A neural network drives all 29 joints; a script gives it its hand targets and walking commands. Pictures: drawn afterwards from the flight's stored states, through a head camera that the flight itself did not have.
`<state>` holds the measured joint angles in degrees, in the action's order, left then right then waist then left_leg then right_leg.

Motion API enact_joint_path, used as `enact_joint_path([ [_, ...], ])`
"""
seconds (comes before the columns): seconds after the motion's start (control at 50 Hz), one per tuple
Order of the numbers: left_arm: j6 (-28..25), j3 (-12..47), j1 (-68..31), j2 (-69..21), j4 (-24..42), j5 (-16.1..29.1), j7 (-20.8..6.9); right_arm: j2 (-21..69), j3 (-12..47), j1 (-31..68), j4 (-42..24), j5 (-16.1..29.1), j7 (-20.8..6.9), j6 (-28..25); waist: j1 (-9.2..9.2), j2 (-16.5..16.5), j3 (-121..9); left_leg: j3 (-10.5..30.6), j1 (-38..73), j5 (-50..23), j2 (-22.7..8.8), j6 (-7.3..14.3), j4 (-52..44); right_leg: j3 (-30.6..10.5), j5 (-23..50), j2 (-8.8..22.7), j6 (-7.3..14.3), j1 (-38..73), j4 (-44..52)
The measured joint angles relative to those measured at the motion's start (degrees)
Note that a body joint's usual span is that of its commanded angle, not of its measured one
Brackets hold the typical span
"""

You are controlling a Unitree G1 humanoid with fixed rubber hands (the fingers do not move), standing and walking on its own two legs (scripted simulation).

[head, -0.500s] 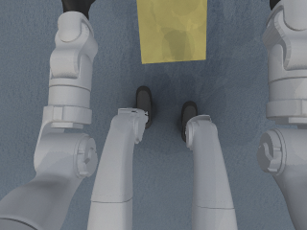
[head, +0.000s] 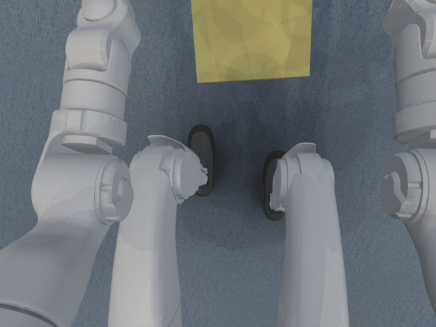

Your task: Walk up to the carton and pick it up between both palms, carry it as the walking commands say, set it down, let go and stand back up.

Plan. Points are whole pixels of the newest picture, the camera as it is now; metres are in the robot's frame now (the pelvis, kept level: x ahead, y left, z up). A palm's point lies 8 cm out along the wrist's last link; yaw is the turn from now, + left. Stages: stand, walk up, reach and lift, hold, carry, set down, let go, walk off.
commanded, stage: reach and lift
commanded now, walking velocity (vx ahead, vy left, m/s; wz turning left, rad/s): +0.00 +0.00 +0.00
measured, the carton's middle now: (248, 28) +0.54 -0.02 -0.43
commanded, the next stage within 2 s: none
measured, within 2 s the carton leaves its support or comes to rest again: neither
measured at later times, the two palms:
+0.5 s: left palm out of the picture +0.56 +0.17 -0.27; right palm (356, 5) +0.55 -0.19 -0.29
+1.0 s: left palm out of the picture +0.57 +0.15 -0.36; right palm (344, 25) +0.54 -0.20 -0.38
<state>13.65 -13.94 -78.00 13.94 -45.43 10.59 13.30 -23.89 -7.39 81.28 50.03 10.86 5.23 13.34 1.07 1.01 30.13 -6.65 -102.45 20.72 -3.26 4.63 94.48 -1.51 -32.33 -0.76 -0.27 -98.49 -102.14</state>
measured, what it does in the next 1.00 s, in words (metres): lowers itself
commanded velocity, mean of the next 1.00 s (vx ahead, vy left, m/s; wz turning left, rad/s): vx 0.00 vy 0.00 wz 0.00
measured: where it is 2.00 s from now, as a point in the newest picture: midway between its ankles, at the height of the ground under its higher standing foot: (238, 185)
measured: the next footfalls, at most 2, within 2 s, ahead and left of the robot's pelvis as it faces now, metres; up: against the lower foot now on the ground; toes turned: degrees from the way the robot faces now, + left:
none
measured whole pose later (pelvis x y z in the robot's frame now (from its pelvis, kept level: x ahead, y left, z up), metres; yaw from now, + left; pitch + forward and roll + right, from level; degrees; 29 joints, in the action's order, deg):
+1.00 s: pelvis +0.02 -0.01 -0.16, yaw +2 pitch +34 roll +3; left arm 0.2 -9.5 -94.6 19.0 -76.2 16.5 8.4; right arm -26.1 3.5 80.8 58.2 17.1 3.7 4.7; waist -1.8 2.4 29.9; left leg -6.6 -133.0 24.1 -3.3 4.7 123.6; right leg -1.4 -40.2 0.0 0.0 -127.2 -133.8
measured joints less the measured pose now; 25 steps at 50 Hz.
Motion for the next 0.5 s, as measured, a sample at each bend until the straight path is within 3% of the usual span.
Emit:
enact_joint_path([
  [0.12,0.51,1.83,1.44,0.80,0.02,3.22,0.66,-0.44,1.85,-1.28,0.00,2.78,1.91,-0.01,-0.31,0.00,0.02,0.00,-4.97,1.23,-0.02,0.03,5.91,0.00,-2.00,0.18,0.00,-4.74,-6.41],
  [0.3,-2.61,2.27,-0.15,0.82,-1.71,3.50,0.00,-0.51,2.96,-0.64,-0.02,2.97,2.16,-1.31,-0.67,0.00,-0.03,0.00,-12.73,1.80,-0.07,0.03,13.27,0.00,-3.64,0.37,0.09,-12.30,-14.59],
  [0.5,-6.81,3.94,-8.07,4.27,-14.38,4.78,-2.30,-0.58,4.55,-0.46,3.57,2.97,1.31,-4.62,-0.49,1.08,-0.15,0.00,-19.03,2.46,-0.08,0.03,20.07,0.00,-5.28,0.50,0.22,-18.15,-21.91],
])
